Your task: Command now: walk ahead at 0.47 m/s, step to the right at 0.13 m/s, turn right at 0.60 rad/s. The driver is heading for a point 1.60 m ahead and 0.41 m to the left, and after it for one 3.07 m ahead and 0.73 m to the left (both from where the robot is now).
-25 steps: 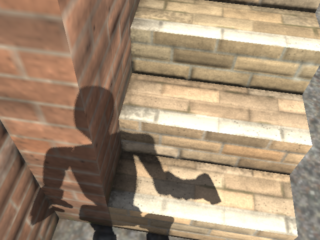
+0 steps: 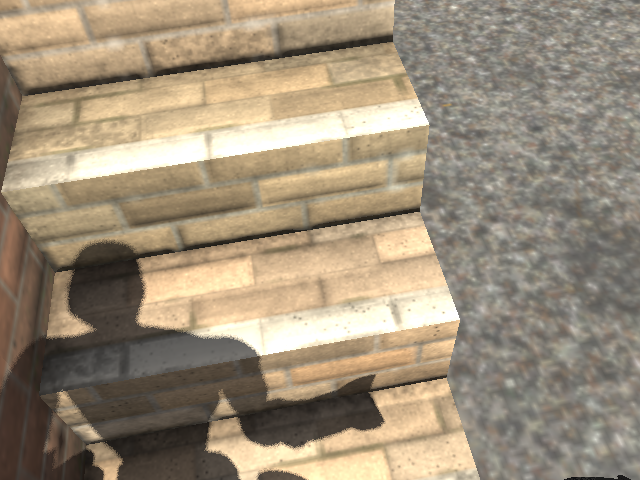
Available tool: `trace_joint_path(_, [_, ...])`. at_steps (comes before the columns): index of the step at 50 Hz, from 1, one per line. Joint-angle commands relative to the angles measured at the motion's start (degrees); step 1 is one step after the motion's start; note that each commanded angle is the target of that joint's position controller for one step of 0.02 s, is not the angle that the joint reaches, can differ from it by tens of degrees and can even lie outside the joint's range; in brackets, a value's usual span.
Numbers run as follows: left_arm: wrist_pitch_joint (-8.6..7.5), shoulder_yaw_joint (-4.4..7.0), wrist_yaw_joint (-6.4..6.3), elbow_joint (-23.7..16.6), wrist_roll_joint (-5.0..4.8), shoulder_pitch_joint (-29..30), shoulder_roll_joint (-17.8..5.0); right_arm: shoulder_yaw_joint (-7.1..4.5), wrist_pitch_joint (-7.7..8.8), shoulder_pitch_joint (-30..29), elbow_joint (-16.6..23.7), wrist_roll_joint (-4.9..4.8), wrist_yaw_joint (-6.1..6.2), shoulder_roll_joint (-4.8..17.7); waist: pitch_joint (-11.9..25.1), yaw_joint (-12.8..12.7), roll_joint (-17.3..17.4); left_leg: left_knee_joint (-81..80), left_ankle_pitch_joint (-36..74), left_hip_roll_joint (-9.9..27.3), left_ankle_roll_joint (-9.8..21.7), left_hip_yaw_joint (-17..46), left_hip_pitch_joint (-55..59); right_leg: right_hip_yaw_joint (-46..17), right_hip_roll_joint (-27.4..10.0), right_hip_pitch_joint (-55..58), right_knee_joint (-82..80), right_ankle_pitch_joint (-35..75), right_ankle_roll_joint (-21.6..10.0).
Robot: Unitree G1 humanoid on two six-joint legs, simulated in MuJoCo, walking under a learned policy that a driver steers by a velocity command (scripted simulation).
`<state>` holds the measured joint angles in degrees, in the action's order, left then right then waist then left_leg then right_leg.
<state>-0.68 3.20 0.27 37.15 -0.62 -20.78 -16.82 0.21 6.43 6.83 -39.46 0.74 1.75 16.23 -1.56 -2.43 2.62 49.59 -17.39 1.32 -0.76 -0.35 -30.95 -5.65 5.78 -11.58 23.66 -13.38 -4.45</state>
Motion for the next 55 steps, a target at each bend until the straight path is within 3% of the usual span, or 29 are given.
trace_joint_path(1, [-0.19,2.35,-0.47,-5.04,-0.07,4.23,-7.95,-0.85,-0.61,1.9,2.11,-0.16,0.17,5.13,7.6,1.85,-11.61,-4.25,3.25,-3.29,-0.77,-1.75,9.13,-11.15,-12.19,2.63,-3.05,31.68,-9.83])
trace_joint_path(5, [0.17,1.53,-1.09,-5.82,-0.22,9.87,-6.12,-1.34,-1.55,4.58,2.62,0.73,-0.41,5.96,8.47,6.15,-12.03,-16.13,5.39,-3.15,3.23,0.78,14.93,-18.45,-13.48,7.05,3.5,45.4,-7.68])
trace_joint_path(6, [-0.21,2.33,-3.46,-5.77,-1.88,9.45,-7.19,-1.95,-3.42,6.32,1.44,2.24,-1.69,6.05,5.73,5.16,-3.58,-17.54,5.53,-3.3,3.08,1.77,11.78,-23.23,-19.81,10.84,2.66,66.2,-5.65])
trace_joint_path(8, [0.22,2.56,-5.04,-6.36,-2.77,15.28,-8.31,-2.31,-4.47,12.52,1.05,2.36,-2.53,5.41,9.38,9.59,-3.05,-27.83,10.83,-1.39,5.34,4.1,19.51,-19.64,-17.72,13.64,11.14,79.11,-2.9])
trace_joint_path(9, [-0.27,2.46,-4.16,-7.4,-2.66,17.0,-7.67,-2.96,-3.92,15.65,0.35,1.62,-3.37,6.71,12.8,11.04,0.0,-33.75,35.59,2.8,8.45,8.57,28.55,-15.02,-10.34,11.09,22.76,57.7,0.06])
trace_joint_path(10, [-0.16,1.74,-3.3,-5.44,-0.83,8.05,-3.75,-3.56,-4.14,12.91,-1.1,1.51,-3.6,8.62,12.39,4.23,15.99,-30.78,56.04,12.33,16.79,21.57,36.43,-8.82,1.18,-2.46,40.82,4.48,6.54])
trace_joint_path(11, [-0.29,1.73,-2.96,-3.35,-0.06,3.15,-4.77,-1.97,-4.52,9.55,-0.81,-0.42,-3.12,2.09,7.16,1.56,10.25,-30.12,50.33,16.56,20.57,21.75,33.71,-4.26,0.86,-10.75,50.04,-25.04,8.38])
trace_joint_path(14, [-0.84,1.28,-2.17,-5.01,-0.48,10.57,-4.04,-2.33,-5.32,11.27,-1.92,-1.04,-2.02,3.04,-3.73,2.92,-0.33,-34.08,23.74,11.9,18.64,15.59,27.11,1.52,-1.29,-22.47,55.26,-23.7,10.2])
trace_joint_path(16, [-0.81,0.29,-2.12,-5.82,-0.51,13.9,-1.75,-2.96,-5.64,14.56,-2.09,-0.59,-0.56,4.92,-3.16,4.8,-0.25,-36.24,14.75,10.29,19.27,15.46,28.06,4.28,-2.14,-24.59,53.94,-20.04,10.42])
trace_joint_path(20, [-1.35,-1.85,-1.48,-8.47,-0.43,20.35,3.51,-3.13,-6.72,14.34,-1.42,-0.35,0.76,5.43,-1.27,4.1,-1.18,-34.86,29.29,7.41,17.37,11.71,24.96,8.43,-5.76,-16.05,28.64,-16.69,9.88])
trace_joint_path(22, [-0.29,-1.32,-2.33,-8.62,-1.43,21.67,2.27,-4.3,-7.01,16.94,-0.96,0.37,0.13,8.5,-0.42,5.32,3.77,-36.96,32.37,8.6,18.25,12.75,21.75,9.75,-4.33,-8.39,22.85,-13.16,8.93])
trace_joint_path(27, [0.51,2.17,-4.63,-6.55,-1.31,14.5,-3.45,-4.39,-5.94,13.8,0.13,-1.82,-2.39,6.85,3.21,-0.59,0.92,-25.53,27.41,4.81,12.03,13.73,22.61,8.25,-4.47,6.48,-1.41,10.65,4.43])
trace_joint_path(28, [0.4,2.88,-5.14,-6.39,-0.36,11.04,-5.53,-3.78,-5.5,12.72,1.14,-1.31,-2.55,4.37,6.79,-1.92,-4.28,-14.51,17.12,0.31,8.74,10.19,15.45,2.22,-11.15,16.36,-0.92,23.63,3.2])
trace_joint_path(29, [1.37,3.08,-5.18,-4.72,1.53,2.08,-8.87,-2.38,-5.16,11.57,3.67,-0.05,-2.89,0.57,12.53,-3.89,-18.5,8.94,-17.18,-6.93,3.89,3.36,0.06,-16.66,-27.9,27.46,-1.37,43.01,-3.98])
trace_joint_path(30, [0.98,2.96,-5.15,-4.5,4.27,1.56,-9.43,-3.9,-5.48,18.4,1.99,-1.7,-3.48,5.2,19.45,-2.65,-14.64,39.43,-23.11,-8.13,-1.03,6.91,-7.78,-36.13,-39.17,24.93,-5.47,19.59,-15.7])
trace_joint_path(31, [0.36,1.91,-4.57,-3.39,3.47,2.35,-6.58,-4.31,-6.49,16.66,2.11,-1.94,-3.23,4.33,12.17,-1.1,-8.34,60.64,-20.98,-6.7,-2.9,7.02,-20.03,-33.65,-37.4,22.81,-9.07,3.36,-16.43])
trace_joint_path(33, [-0.44,0.23,-3.62,0.72,0.93,4.21,-2.59,-2.48,-7.52,9.67,4.41,-2.21,-0.59,-2.07,-0.5,0.07,-6.99,87.51,-18.59,-6.29,-2.01,1.61,-37.59,-17.6,-29.68,16.07,-9.07,-5.17,-8.45])
trace_joint_path(36, [-0.34,-2.27,-2.51,8.21,1.84,-1.93,4.31,1.49,-7.14,2.19,11.99,-2.68,-1.96,-9.42,-2.36,1.78,-5.12,99.46,-18.24,-6.52,1.5,4.49,-45.54,-3.27,-23.92,12.16,-7.77,-4.55,-2.05])
trace_joint_path(40, [-0.21,-2.76,-1.88,7.56,3.26,4.91,2.05,3.3,-7.57,-1.12,15.68,-3.18,-3.23,-9.47,-4.25,5.82,-7.55,90.65,-2.17,-5.15,0.45,1.37,-42.17,6.97,-21.3,-7.29,-11.56,-6.7,0.27])
trace_joint_path(43, [-0.41,-2.64,-3.61,8.1,3.04,4.72,-1.06,3.84,-7.25,-9.34,20.05,-2.46,-1.46,-8.0,-2.56,5.57,-11.34,73.83,6.05,-1.62,-1.41,-1.83,-37.41,11.29,-19.07,-10.28,-14.31,3.52,-1.12])
trace_joint_path(45, [0.13,-1.1,-5.17,8.17,0.73,6.51,-6.42,5.63,-6.41,-13.29,22.06,-1.32,-1.4,-8.68,2.8,6.01,-12.55,49.37,-3.91,0.89,0.28,-7.18,-20.63,15.85,-19.36,-8.98,-22.82,23.02,-3.0])
trace_joint_path(47, [0.33,-0.07,-5.91,9.49,-0.56,0.07,-11.1,3.57,-6.21,-11.37,19.2,-2.03,-1.03,-6.26,11.27,5.12,-15.3,38.43,-21.6,-6.27,4.33,-14.69,-4.64,17.87,-22.12,3.83,-11.03,86.98,-7.07])
trace_joint_path(48, [1.04,0.73,-6.5,8.24,0.48,2.36,-14.06,2.77,-6.7,-4.57,16.83,-1.19,-1.53,-4.76,16.76,7.48,-17.05,33.24,-23.72,-7.94,5.82,-13.44,-3.38,16.35,-25.99,12.89,-2.97,109.84,-8.73])
trace_joint_path(49, [1.84,1.51,-6.65,7.14,0.2,4.99,-16.07,1.35,-6.77,3.07,15.32,-1.03,-1.7,-1.13,22.01,10.23,-18.48,20.37,-25.71,-9.43,7.36,-8.33,0.93,15.77,-26.44,20.08,9.06,111.43,-8.57])
trace_joint_path(50, [1.48,1.67,-6.53,6.13,-0.66,3.73,-14.64,-0.26,-6.93,5.07,14.48,-1.04,-2.72,2.67,23.23,10.53,-14.8,7.37,-22.13,-10.0,9.44,1.69,8.1,13.55,-25.37,16.03,20.24,96.31,-7.84])
trace_joint_path(51, [0.63,0.71,-4.87,0.18,-0.98,7.21,-7.66,-3.42,-7.45,8.53,11.25,0.87,-2.9,11.82,20.84,9.73,14.13,-13.43,-38.33,3.21,19.75,40.93,20.02,10.63,-12.21,-13.03,39.73,39.2,-2.87])
trace_joint_path(52, [-1.79,0.95,-2.23,-0.51,-1.16,17.44,-6.66,-3.86,-7.8,11.91,10.01,2.28,-1.36,12.76,19.6,13.38,15.2,-36.52,-45.66,10.56,24.99,69.38,21.18,-2.36,-0.3,-27.47,70.97,2.53,1.32])
trace_joint_path(53, [-3.85,-0.37,0.7,-4.4,-0.64,19.94,-0.32,-1.76,-6.74,10.26,6.45,2.44,-1.03,7.41,12.15,9.05,9.33,-36.81,-38.17,12.19,20.39,68.49,14.23,-8.08,-0.74,-36.41,89.62,1.98,1.57])
trace_joint_path(55, [-5.2,-3.32,1.7,-5.0,0.58,16.87,5.93,-0.89,-5.91,7.75,0.29,-1.14,-1.84,0.96,-5.2,1.3,-0.33,-24.91,-27.92,6.66,15.97,44.98,-0.14,-2.85,-3.05,-45.87,95.19,0.55,0.16])
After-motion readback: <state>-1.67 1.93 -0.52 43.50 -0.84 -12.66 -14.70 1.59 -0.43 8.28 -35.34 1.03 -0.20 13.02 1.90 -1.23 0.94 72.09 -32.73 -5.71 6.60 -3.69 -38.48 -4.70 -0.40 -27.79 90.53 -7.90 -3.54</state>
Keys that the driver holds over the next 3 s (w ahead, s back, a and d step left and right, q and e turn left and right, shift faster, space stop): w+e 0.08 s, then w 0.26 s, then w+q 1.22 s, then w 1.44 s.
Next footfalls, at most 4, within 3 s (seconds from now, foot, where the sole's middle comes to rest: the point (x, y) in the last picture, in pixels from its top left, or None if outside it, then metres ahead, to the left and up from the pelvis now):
0.16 left None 0.16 0.05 -0.78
0.56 right None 0.25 -0.14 -0.78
0.98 left None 0.38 0.09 -0.57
1.56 right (385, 263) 0.70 -0.03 -0.37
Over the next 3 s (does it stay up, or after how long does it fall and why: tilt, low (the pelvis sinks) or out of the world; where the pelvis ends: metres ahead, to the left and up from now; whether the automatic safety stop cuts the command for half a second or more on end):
stays up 0.76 0.13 0.57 its command is cut before an obstacle from the start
